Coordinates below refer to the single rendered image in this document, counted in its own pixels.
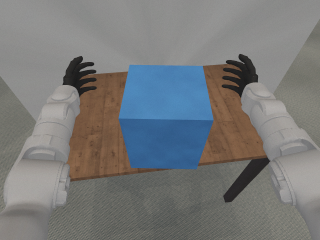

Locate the left robot hand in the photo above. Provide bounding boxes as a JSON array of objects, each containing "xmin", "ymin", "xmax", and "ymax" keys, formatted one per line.
[{"xmin": 62, "ymin": 56, "xmax": 97, "ymax": 97}]

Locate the robot right forearm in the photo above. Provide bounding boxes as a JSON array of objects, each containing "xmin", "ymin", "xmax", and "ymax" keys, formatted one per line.
[{"xmin": 241, "ymin": 82, "xmax": 320, "ymax": 161}]

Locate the right robot hand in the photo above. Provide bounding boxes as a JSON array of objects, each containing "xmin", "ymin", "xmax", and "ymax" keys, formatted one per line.
[{"xmin": 222, "ymin": 54, "xmax": 258, "ymax": 97}]

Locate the robot left forearm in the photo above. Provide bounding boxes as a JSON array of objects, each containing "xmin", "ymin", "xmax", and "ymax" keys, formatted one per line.
[{"xmin": 3, "ymin": 85, "xmax": 80, "ymax": 206}]

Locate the left robot upper arm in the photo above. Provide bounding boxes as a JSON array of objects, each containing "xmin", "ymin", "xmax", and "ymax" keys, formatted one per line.
[{"xmin": 0, "ymin": 158, "xmax": 71, "ymax": 240}]

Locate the table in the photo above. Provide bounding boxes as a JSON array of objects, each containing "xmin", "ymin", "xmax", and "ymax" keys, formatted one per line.
[{"xmin": 66, "ymin": 64, "xmax": 270, "ymax": 203}]

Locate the carton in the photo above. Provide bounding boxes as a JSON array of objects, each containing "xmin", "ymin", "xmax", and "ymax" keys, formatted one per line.
[{"xmin": 118, "ymin": 65, "xmax": 214, "ymax": 170}]

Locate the right robot upper arm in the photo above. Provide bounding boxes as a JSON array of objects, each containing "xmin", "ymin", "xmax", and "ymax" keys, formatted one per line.
[{"xmin": 268, "ymin": 149, "xmax": 320, "ymax": 240}]

